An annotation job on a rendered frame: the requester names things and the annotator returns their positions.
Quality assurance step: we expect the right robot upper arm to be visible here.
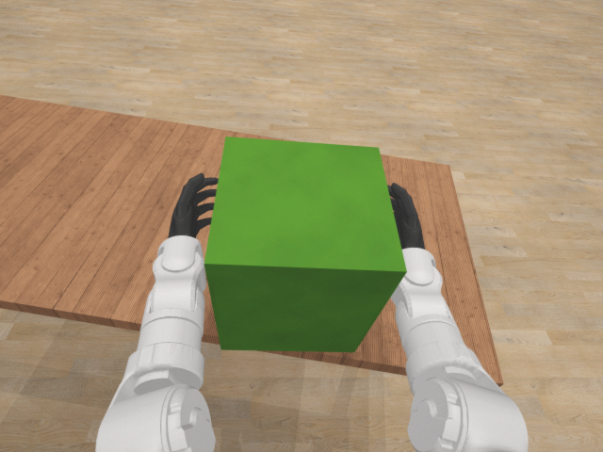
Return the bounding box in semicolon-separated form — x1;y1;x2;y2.
407;376;528;452

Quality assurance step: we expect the robot right hand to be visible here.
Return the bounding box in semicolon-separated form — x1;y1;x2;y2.
387;183;425;250

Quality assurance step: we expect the right robot forearm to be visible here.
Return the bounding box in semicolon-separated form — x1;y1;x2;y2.
390;248;529;444

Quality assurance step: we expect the robot left hand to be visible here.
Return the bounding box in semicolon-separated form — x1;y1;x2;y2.
168;173;219;238

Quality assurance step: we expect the carton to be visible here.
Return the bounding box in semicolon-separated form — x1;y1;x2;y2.
204;137;407;352

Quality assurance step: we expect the left robot upper arm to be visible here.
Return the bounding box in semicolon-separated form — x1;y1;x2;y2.
97;384;216;452

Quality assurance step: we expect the table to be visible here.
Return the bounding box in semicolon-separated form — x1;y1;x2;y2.
0;95;504;387

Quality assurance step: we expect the left robot forearm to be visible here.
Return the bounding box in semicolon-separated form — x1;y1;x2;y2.
95;235;206;452

